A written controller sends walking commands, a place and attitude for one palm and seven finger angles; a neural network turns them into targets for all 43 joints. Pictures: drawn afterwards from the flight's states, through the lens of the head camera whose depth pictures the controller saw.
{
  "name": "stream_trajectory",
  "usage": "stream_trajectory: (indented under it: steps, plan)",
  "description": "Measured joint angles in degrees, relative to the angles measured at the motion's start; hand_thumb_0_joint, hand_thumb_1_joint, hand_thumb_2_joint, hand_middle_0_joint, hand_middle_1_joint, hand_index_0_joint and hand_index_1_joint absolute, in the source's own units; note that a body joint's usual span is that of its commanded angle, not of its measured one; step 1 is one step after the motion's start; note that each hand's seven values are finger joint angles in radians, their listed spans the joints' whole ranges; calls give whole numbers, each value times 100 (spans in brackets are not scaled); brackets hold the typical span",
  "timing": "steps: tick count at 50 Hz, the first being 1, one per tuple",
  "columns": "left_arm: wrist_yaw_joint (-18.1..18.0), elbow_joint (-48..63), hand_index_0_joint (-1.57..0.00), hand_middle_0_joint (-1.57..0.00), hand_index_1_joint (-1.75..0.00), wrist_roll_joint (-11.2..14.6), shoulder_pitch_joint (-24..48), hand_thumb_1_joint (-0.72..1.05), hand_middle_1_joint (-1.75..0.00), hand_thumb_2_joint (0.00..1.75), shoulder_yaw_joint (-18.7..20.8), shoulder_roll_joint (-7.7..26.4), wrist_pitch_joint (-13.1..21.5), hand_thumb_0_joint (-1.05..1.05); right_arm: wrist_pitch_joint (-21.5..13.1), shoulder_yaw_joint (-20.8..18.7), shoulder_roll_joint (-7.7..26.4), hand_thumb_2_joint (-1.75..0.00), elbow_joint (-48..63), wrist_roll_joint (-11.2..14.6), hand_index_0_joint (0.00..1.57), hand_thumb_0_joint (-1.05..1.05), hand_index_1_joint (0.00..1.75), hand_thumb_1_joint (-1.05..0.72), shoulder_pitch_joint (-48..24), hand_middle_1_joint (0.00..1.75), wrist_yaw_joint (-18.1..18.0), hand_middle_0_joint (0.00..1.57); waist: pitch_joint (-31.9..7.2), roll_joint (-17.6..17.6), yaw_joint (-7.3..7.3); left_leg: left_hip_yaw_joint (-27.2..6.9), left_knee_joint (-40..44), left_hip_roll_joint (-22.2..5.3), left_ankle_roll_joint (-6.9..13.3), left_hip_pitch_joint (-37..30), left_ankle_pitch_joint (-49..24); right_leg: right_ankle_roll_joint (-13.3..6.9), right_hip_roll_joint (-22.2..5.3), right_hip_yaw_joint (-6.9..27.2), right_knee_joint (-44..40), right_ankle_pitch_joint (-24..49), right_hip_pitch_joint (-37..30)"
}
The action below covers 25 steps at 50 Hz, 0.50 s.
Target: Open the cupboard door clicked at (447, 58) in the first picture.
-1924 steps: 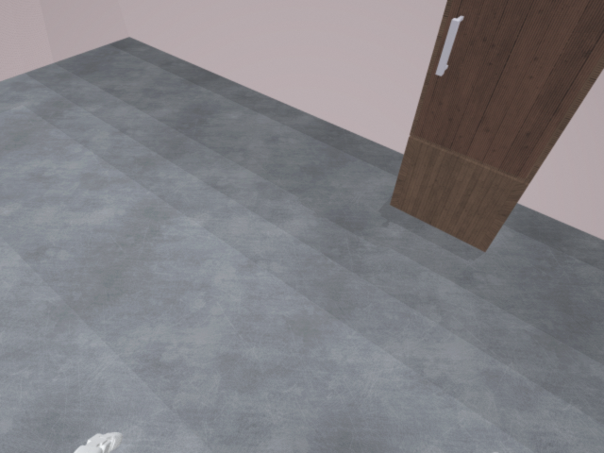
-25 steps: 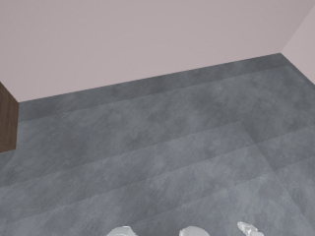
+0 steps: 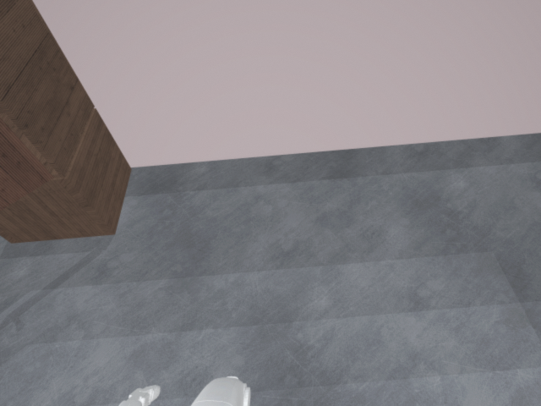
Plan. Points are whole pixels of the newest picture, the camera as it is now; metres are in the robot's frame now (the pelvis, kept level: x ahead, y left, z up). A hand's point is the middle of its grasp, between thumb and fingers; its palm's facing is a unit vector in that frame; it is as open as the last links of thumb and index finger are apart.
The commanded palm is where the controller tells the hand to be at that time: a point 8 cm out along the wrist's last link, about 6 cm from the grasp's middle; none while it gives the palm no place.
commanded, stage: turn to face it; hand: left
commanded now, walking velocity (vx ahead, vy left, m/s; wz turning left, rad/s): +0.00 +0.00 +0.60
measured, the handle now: out of the picture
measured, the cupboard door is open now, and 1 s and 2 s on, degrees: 44 44 44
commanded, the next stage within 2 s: take the last steps up to it in 1.10 s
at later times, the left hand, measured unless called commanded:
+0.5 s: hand out of the picture +0.03 +0.26 -0.16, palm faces +0.32 -0.91 -0.24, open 7.4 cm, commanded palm none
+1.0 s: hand out of the picture -0.02 +0.17 -0.16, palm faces +0.59 -0.77 -0.24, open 7.3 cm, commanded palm none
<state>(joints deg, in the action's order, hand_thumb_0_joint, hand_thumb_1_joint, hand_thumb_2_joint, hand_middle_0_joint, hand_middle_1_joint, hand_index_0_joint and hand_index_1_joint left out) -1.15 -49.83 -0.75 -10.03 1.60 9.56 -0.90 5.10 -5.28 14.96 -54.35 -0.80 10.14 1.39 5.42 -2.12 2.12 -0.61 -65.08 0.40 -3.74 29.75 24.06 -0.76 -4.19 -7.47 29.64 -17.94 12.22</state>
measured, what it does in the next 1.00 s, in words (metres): steps on the spot, turning left: left foot, then right foot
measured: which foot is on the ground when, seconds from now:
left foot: up 0.00-0.22, down 0.24-0.70, up 0.72-1.00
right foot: down 0.00-0.24, up 0.26-0.68, down 0.70-1.00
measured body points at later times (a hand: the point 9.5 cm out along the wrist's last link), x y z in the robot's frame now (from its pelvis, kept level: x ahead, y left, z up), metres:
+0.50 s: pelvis +0.01 +0.03 +0.00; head +0.05 +0.06 +0.45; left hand +0.01 +0.31 -0.15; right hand +0.17 -0.19 -0.13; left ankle +0.00 +0.12 -0.74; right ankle +0.04 -0.14 -0.66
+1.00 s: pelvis +0.03 -0.02 +0.00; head +0.08 -0.01 +0.45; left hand -0.05 +0.21 -0.14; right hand +0.24 -0.19 -0.15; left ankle -0.05 +0.09 -0.68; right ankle +0.07 -0.12 -0.74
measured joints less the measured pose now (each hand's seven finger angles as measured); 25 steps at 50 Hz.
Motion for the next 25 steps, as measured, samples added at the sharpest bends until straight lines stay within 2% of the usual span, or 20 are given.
stream_trajectory:
  steps: [3, 8, 11, 12, 13, 14, 16, 18, 21, 25]
  plan:
    - [10, -42, -20, -20, -30, -13, -109, 91, -30, 90, -1, -20, 24, 0, 15, 34, -46, -90, 1, 14, 20, 0, 30, -91, -63, 30, 24, 20, 38, 154, -32, 169, 533, -137, -52, -197, 9, 19, -138, -231, -99, -5, -129]
    - [26, -93, -20, -21, -30, -50, -259, 92, -30, 90, 78, 114, 48, 0, -15, 106, -113, -90, 39, 27, 20, 0, 30, -91, -287, 30, 45, 20, 133, 334, -216, 423, 1855, -192, 19, -700, 85, 107, -334, -611, 141, -205, -152]
    - [53, -159, -20, -21, -30, -32, -394, 91, -30, 90, 148, 267, 18, 0, -103, 149, -138, -90, 155, 23, 20, 0, 30, -91, -415, 30, 53, 20, 122, 433, -283, 581, 2836, -111, 136, -1129, -410, 226, -491, -809, 585, -475, -40]
    - [64, -190, -20, -21, -30, -12, -437, 91, -30, 90, 179, 332, -10, 0, -159, 153, -146, -90, 201, 9, 20, 0, 30, -91, -454, 30, 55, 20, 106, 483, -291, 591, 3041, -52, 386, -1200, -731, 276, -581, -812, 907, -593, 95]
    - [64, -246, -20, -21, -30, 8, -423, 91, -30, 90, 210, 406, -74, 0, -214, 157, -179, -90, 245, -3, 20, 0, 30, -91, -500, 30, 46, 20, 121, 555, -299, 574, 2934, 14, 564, -1131, -742, 362, -608, -620, 1425, -930, 315]
    - [51, -291, -20, -21, -30, 10, -393, 91, -30, 90, 227, 467, -163, 0, -261, 178, -201, -90, 287, -5, 20, 0, 30, -91, -526, 30, 33, 20, 131, 579, -316, 538, 2837, 34, 651, -1084, -664, 407, -522, -338, 2005, -1254, 571]
    - [23, -370, -20, -20, -30, -5, -310, 91, -30, 90, 256, 550, -300, 0, -322, 219, -238, -90, 342, -12, 20, 0, 30, -91, -507, 30, -21, 20, 104, 560, -314, 425, 2900, 42, 686, -1103, -608, 455, -327, 73, 2919, -1376, 1015]
    - [40, -389, -20, -20, -30, -14, -206, 91, -30, 90, 280, 589, -334, 0, -338, 242, -256, -90, 358, -19, 20, 0, 30, -91, -437, 30, -86, 20, 58, 499, -298, 281, 3141, 51, 646, -1181, -734, 506, -210, 326, 3416, -1065, 1346]
    - [82, -296, -20, -20, -30, -19, -66, 91, -30, 90, 289, 611, -293, 0, -338, 276, -271, -90, 296, -16, 20, 0, 30, -91, -327, 30, -128, 20, 15, 433, -308, 105, 3521, 84, 654, -1330, -971, 562, -150, 588, 3552, -597, 1619]
    - [99, -160, -20, -20, -30, -18, 99, 91, -30, 90, 270, 587, -245, 0, -315, 287, -293, -90, 195, -19, 20, 0, 30, -91, -165, 30, -117, 21, -40, 351, -279, -124, 3771, 118, 627, -1418, -1133, 612, -103, 754, 3099, -407, 1642]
